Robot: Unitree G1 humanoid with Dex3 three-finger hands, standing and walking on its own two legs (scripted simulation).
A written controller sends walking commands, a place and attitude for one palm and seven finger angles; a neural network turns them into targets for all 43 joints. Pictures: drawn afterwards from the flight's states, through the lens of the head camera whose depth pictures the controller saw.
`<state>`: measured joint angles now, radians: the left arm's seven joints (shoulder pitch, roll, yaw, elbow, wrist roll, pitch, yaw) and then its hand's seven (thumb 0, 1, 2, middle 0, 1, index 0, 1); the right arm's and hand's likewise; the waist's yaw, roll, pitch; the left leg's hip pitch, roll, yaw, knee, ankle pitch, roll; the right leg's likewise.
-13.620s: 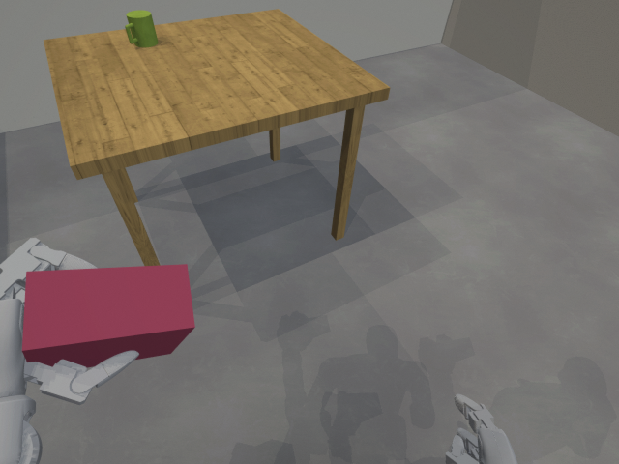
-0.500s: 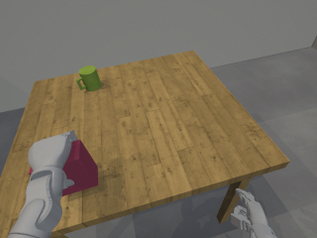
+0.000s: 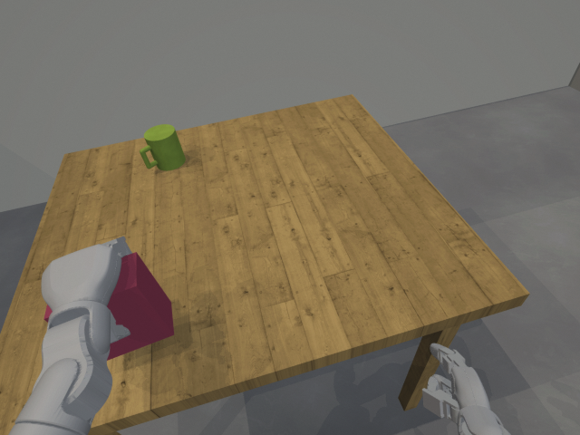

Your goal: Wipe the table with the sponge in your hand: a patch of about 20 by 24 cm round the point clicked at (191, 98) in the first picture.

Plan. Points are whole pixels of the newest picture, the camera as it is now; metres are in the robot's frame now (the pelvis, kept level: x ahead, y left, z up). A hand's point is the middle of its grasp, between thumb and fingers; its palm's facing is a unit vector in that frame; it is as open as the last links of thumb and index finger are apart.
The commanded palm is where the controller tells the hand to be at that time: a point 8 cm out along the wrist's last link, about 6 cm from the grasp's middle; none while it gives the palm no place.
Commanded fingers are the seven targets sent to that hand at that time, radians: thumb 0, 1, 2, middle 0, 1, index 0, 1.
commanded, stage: move the sponge above the wiping area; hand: left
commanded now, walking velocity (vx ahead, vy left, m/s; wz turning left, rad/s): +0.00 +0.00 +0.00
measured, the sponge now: (124, 317) +0.25 +0.30 +0.03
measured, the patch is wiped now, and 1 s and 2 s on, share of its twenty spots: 0.00 0.00 0.00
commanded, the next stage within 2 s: none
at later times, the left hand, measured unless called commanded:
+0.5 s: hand (100, 311) +0.23 +0.30 +0.07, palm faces -0.01 -0.11 -0.99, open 10.5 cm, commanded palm +0.21 +0.28 +0.13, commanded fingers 0.00 0.10 1.30 -1.20 -1.60 -1.20 -1.60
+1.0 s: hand (126, 316) +0.24 +0.28 +0.05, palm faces -0.09 -0.14 -0.99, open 10.5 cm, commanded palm +0.22 +0.27 +0.13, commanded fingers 0.00 0.10 1.30 -1.20 -1.60 -1.20 -1.60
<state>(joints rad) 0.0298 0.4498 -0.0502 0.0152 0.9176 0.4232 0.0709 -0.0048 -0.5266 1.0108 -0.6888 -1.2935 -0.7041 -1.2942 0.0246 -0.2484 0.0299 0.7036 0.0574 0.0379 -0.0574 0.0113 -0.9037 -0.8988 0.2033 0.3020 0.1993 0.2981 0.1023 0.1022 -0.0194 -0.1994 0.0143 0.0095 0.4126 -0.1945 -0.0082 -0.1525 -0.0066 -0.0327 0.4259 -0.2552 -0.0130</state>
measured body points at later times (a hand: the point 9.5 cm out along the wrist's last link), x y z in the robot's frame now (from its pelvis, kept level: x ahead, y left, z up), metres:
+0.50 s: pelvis +0.00 +0.00 +0.00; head -0.01 -0.04 +0.45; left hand +0.23 +0.30 +0.13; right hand +0.24 -0.20 -0.09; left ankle +0.02 +0.13 -0.74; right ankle -0.02 -0.11 -0.74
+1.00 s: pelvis -0.01 +0.00 +0.00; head -0.01 -0.04 +0.45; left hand +0.24 +0.28 +0.11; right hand +0.24 -0.20 -0.09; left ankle +0.02 +0.13 -0.74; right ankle -0.02 -0.11 -0.74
